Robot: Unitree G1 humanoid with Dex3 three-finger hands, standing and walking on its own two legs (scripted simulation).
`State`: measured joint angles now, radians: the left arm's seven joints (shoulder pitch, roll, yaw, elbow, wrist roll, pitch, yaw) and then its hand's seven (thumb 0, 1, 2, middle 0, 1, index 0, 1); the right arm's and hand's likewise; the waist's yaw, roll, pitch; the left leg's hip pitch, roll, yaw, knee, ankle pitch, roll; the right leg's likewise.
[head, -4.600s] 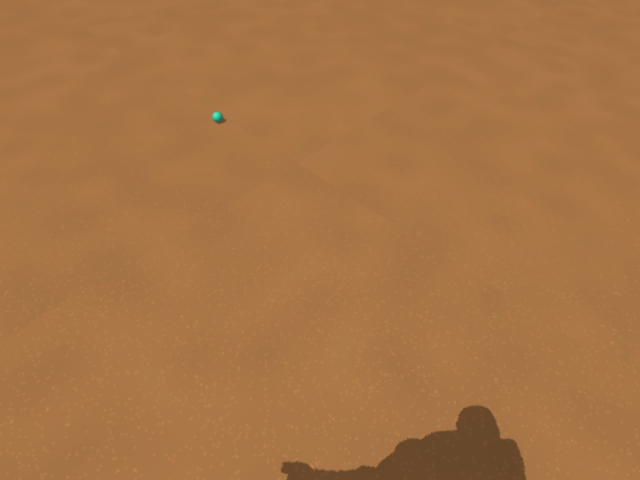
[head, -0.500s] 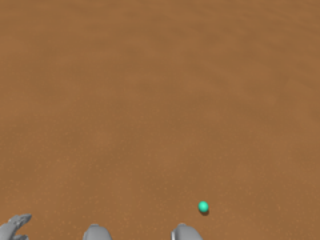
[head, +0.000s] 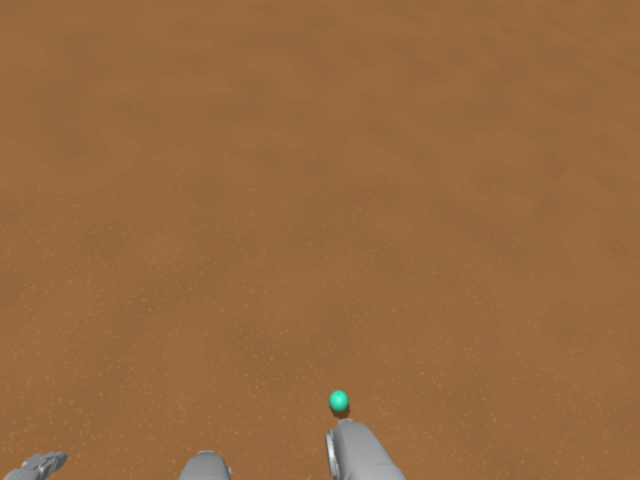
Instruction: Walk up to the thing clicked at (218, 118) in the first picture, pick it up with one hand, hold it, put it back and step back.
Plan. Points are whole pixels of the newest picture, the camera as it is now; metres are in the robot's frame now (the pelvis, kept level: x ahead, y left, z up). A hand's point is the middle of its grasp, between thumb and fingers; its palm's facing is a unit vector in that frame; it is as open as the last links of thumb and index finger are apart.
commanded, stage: walk up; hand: left
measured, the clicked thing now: (338, 400) +0.39 -0.18 -0.71
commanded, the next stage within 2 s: none
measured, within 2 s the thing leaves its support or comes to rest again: neither
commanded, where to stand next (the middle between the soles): +0.02 -0.50 m, yaw +7 degrees
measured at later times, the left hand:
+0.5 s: hand out of the picture +0.05 +0.06 -0.15, palm faces -0.06 -0.94 -0.34, open 7.4 cm
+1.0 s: hand out of the picture -0.05 -0.18 -0.16, palm faces +0.01 -0.95 -0.32, open 7.4 cm
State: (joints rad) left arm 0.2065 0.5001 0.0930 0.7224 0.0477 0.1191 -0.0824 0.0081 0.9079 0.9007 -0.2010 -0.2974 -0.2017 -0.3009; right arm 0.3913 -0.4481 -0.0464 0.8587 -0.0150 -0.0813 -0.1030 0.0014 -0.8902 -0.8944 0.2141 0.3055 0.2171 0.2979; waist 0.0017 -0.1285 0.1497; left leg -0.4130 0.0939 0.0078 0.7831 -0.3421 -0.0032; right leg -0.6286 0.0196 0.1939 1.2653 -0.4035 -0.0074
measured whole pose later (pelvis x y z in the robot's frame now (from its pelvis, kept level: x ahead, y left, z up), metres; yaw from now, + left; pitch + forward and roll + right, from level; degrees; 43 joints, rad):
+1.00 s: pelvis -0.12 -0.45 -0.01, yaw +4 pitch -1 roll +1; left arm 0.22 0.41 0.06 0.72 0.07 0.10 -0.07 0.01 0.90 0.90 -0.21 -0.30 -0.21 -0.30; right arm 0.32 -0.43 -0.05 0.92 -0.01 -0.08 -0.10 0.00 -0.90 -0.90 0.21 0.30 0.21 0.30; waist 0.05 -0.08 0.11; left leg -0.43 -0.03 0.09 0.80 -0.37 0.06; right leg -0.48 0.01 -0.05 0.87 -0.37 -0.06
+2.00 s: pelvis -0.10 -0.55 +0.01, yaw +6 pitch -2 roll +0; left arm 0.25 0.42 0.04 0.91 0.00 -0.06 0.04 0.01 0.91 0.90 -0.20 -0.30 -0.20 -0.30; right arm 0.11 -0.36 -0.04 0.86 -0.01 0.01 0.03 0.00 -0.90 -0.90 0.21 0.30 0.21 0.30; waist 0.01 0.00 0.13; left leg -0.37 0.01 0.00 0.72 -0.31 0.02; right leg -0.40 -0.04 -0.03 0.82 -0.41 -0.01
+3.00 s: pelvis -0.08 -0.54 +0.04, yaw +5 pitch -2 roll +0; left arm 0.09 0.35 0.01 1.19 0.01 -0.02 -0.01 0.01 0.91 0.90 -0.20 -0.30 -0.20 -0.30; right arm 0.05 -0.35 -0.02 1.16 -0.01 0.00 0.02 0.00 -0.90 -0.90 0.20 0.30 0.21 0.30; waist 0.02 0.01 0.05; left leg -0.12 0.01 0.02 0.32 -0.17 -0.01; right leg -0.15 -0.04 -0.01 0.32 -0.13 0.03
